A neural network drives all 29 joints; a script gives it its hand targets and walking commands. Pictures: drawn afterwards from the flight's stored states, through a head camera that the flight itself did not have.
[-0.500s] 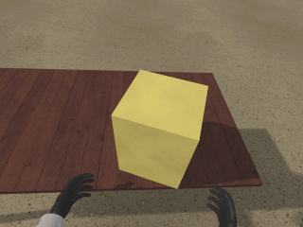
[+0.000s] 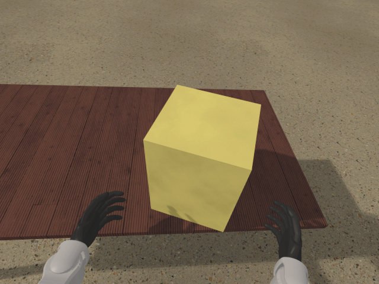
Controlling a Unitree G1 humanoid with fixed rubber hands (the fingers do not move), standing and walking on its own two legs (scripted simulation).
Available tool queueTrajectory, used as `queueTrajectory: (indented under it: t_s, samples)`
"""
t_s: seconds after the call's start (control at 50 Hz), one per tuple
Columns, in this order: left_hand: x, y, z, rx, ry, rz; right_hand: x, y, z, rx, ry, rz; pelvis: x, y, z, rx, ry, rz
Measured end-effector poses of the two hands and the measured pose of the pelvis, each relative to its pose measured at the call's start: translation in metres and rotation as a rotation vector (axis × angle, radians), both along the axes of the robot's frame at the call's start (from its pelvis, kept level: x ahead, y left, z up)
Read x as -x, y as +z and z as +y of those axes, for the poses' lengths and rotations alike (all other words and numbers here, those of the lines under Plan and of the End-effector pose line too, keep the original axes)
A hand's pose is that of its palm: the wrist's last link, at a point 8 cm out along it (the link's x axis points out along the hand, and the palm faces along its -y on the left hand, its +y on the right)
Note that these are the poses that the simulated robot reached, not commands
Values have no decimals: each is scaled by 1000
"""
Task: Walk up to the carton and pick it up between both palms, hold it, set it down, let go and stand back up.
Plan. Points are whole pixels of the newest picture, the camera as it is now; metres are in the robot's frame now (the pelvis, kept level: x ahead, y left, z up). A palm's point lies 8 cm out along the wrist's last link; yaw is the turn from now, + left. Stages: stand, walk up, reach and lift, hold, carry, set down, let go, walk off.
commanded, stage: reach and lift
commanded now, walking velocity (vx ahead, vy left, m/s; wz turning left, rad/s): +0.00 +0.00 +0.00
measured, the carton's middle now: (201, 161) +0.40 +0.01 +0.00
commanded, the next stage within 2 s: none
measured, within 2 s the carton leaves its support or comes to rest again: neither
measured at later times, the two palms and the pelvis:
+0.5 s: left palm (97, 184) +0.27 +0.22 +0.06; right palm (298, 216) +0.25 -0.18 +0.06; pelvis +0.02 -0.01 +0.01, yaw -1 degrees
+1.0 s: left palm (111, 143) +0.34 +0.20 +0.11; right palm (311, 187) +0.28 -0.20 +0.11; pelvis +0.00 -0.01 +0.01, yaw -2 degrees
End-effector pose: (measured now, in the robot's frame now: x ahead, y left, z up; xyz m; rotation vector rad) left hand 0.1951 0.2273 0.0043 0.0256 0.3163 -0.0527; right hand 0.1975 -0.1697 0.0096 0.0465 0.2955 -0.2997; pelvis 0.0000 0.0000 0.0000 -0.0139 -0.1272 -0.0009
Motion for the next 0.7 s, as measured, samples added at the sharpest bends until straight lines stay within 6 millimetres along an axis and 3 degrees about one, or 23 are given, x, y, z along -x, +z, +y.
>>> queueTrajectory:
  t_s: [0.34,0.7]
  samples:
    - [-46,36,-7,-10,14,-13,-28,27,-9,-27,29,26,-15,5,-10,-13,-14,40]
    - [-105,81,-12,-16,-5,-28,-65,69,-19,-26,61,-43,-25,8,-13,-20,-23,58]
